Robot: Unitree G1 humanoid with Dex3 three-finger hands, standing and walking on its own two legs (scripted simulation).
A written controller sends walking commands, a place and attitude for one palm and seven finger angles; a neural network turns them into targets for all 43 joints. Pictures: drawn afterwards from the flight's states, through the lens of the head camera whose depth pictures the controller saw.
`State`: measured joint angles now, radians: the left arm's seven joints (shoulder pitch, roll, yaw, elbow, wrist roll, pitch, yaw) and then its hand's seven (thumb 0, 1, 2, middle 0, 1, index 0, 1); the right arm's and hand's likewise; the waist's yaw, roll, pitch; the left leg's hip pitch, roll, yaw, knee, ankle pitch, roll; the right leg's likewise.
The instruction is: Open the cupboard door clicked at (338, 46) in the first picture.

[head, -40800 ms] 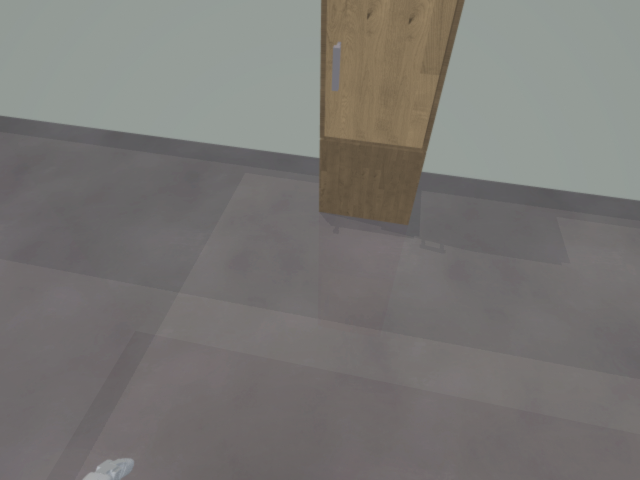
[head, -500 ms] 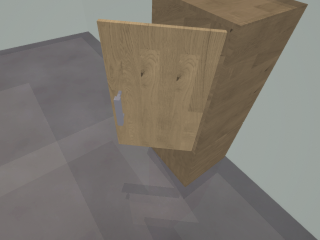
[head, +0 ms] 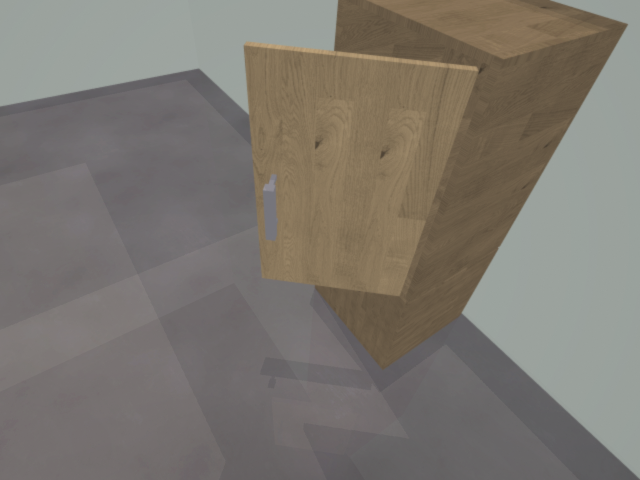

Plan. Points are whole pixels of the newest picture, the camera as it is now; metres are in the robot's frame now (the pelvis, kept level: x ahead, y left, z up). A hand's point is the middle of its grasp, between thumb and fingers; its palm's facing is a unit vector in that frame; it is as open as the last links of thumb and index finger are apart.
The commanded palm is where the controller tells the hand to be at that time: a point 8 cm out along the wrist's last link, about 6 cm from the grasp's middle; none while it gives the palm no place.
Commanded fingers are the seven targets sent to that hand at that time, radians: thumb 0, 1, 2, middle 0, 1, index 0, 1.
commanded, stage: shuffle to correct the standing spot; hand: left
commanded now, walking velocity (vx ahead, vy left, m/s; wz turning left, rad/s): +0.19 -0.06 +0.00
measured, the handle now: (272, 207) +0.64 +0.15 -0.07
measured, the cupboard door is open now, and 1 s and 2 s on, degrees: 48 48 48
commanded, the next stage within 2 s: come to a stop and stand still in 0.66 s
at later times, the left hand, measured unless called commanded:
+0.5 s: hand out of the picture +0.08 +0.15 -0.16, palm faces +0.00 -0.98 -0.21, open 7.3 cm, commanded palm none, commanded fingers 0.00 0.90 0.90 -0.20 -0.30 -0.20 -0.30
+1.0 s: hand out of the picture +0.14 +0.16 -0.18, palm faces +0.01 -0.98 -0.19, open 7.3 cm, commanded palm none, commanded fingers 0.00 0.90 0.90 -0.20 -0.30 -0.20 -0.30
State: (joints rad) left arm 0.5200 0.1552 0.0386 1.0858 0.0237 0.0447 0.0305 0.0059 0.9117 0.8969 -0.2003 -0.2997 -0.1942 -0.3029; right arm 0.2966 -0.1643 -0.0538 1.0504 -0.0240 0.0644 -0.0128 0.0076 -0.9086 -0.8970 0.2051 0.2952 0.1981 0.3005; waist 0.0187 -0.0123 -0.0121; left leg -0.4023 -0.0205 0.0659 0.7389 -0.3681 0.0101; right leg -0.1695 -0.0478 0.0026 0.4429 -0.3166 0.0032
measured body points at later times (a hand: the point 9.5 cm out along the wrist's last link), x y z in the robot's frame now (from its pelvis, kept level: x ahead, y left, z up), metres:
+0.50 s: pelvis +0.02 -0.02 +0.00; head +0.01 -0.03 +0.45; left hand +0.08 +0.21 -0.15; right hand -0.05 -0.23 -0.17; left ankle +0.04 +0.08 -0.72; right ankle +0.02 -0.14 -0.74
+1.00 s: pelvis +0.11 -0.02 +0.00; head +0.15 -0.01 +0.45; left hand +0.14 +0.21 -0.16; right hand +0.11 -0.23 -0.16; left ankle +0.12 +0.09 -0.74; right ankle +0.15 -0.14 -0.73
